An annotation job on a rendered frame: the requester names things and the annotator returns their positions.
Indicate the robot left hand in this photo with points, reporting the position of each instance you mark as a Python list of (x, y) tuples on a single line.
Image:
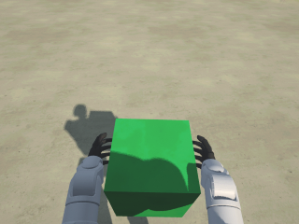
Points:
[(97, 147)]

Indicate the robot right hand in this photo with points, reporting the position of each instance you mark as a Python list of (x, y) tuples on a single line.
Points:
[(205, 151)]

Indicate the carton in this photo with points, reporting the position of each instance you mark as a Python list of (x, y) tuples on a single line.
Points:
[(151, 170)]

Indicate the robot left forearm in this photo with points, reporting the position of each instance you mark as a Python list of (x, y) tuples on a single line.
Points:
[(84, 192)]

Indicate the robot right forearm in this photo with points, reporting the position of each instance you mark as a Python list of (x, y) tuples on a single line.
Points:
[(222, 202)]

